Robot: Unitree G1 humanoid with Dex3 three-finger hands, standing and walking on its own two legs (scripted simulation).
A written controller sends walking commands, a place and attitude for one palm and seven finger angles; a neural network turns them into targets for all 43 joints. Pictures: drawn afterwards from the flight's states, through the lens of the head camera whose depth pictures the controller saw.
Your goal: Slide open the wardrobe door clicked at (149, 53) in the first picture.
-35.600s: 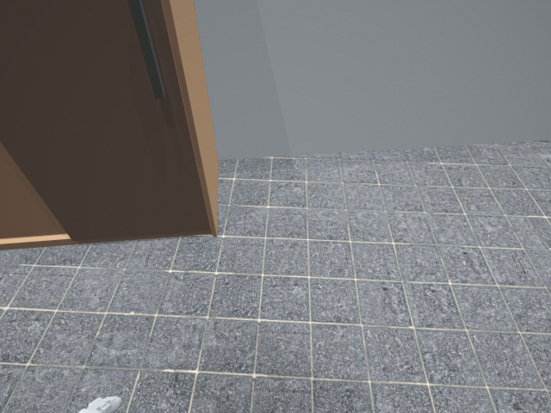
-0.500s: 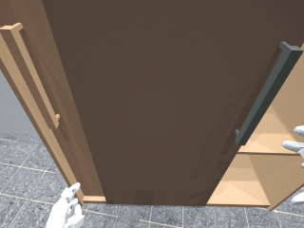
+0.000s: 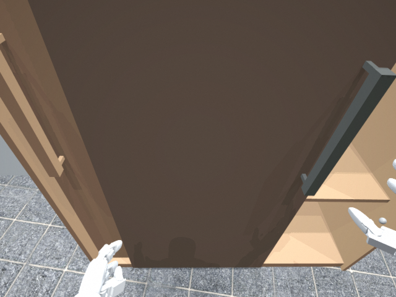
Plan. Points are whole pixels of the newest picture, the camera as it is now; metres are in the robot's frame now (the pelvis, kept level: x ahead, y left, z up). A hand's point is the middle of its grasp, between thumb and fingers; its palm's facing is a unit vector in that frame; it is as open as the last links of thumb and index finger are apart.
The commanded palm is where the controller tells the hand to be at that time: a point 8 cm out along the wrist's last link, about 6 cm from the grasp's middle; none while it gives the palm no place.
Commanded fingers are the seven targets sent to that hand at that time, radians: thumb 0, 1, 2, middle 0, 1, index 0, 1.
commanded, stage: draw the hand back to the body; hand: right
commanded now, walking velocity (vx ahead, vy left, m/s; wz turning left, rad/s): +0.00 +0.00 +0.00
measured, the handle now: (333, 139) +0.40 -0.30 +0.14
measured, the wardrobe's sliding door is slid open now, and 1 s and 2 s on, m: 0.43 0.43 0.43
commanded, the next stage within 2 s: step back with the hand held close in 0.58 s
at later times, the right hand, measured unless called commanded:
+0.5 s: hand (366, 228) +0.18 -0.24 +0.16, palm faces +0.45 +0.81 -0.38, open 7.5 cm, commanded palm +0.14 -0.28 +0.17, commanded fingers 0.00 -0.90 -0.90 0.20 0.30 0.20 0.30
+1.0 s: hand (372, 233) +0.18 -0.26 +0.15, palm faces +0.34 +0.84 -0.43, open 7.4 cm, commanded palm +0.12 -0.30 +0.17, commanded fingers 0.00 -0.90 -0.90 0.20 0.30 0.20 0.30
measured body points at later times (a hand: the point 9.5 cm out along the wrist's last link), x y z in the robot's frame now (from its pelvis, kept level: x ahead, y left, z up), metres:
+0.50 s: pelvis +0.00 +0.02 +0.00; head -0.03 +0.04 +0.45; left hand +0.20 +0.24 -0.08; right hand +0.15 -0.28 +0.18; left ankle -0.04 +0.12 -0.74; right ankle +0.02 -0.08 -0.74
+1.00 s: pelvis -0.03 -0.01 +0.00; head -0.01 -0.02 +0.45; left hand +0.15 +0.24 -0.07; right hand +0.16 -0.30 +0.17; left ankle -0.04 +0.12 -0.74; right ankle +0.02 -0.08 -0.74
